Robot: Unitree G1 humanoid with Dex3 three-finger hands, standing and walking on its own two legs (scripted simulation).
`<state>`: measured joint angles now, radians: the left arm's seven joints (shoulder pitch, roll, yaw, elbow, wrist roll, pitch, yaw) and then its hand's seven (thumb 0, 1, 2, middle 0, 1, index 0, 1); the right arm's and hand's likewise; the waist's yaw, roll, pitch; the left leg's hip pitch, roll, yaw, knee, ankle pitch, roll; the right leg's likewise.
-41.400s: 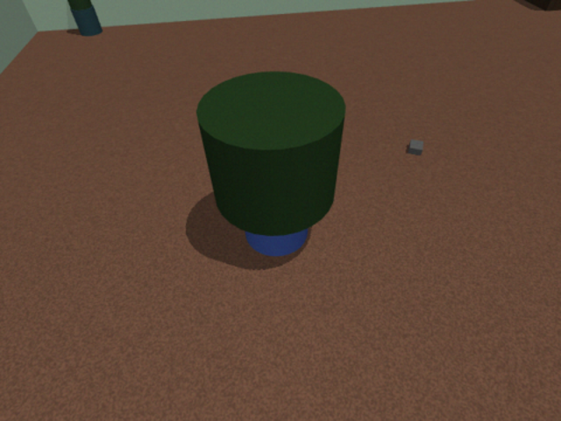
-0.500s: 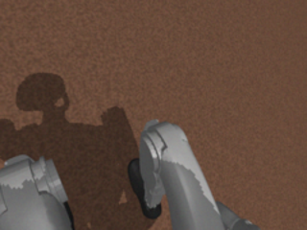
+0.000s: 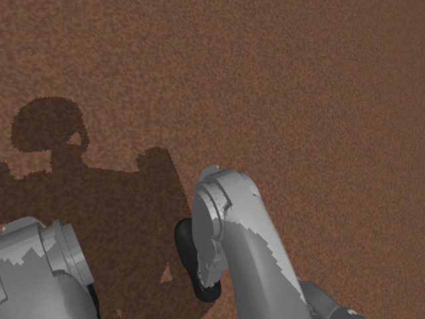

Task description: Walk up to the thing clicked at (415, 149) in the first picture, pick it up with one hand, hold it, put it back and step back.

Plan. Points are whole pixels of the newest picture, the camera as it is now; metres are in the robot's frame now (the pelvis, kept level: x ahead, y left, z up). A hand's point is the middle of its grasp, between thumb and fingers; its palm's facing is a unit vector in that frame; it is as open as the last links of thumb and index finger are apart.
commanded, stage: close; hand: left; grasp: from above
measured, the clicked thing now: out of the picture +0.43 +0.34 -0.28
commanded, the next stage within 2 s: settle in 0.82 s
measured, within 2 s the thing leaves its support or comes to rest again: leaves its support in 1.18 s
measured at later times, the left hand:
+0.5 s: hand out of the picture +0.41 +0.33 -0.25, palm faces -0.42 -0.09 -0.90, open 10.1 cm
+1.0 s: hand out of the picture +0.41 +0.33 -0.25, palm faces -0.46 -0.09 -0.88, open 9.7 cm
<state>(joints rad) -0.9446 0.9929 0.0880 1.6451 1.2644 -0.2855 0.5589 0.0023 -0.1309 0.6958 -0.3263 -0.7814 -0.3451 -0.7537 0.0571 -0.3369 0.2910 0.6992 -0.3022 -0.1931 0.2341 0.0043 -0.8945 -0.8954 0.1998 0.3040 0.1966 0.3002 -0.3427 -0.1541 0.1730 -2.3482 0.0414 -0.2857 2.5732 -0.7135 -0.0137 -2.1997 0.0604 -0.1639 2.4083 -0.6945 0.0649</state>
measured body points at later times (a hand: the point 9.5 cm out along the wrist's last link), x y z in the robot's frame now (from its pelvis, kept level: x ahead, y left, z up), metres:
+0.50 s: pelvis +0.00 +0.00 +0.00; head +0.25 +0.14 +0.34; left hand +0.43 +0.33 -0.19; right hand +0.09 -0.26 -0.06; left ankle +0.06 +0.13 -0.26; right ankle +0.11 -0.12 -0.26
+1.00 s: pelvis +0.00 +0.00 -0.01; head +0.25 +0.13 +0.34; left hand +0.43 +0.33 -0.20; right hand +0.08 -0.25 -0.08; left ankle +0.06 +0.13 -0.26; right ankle +0.11 -0.12 -0.26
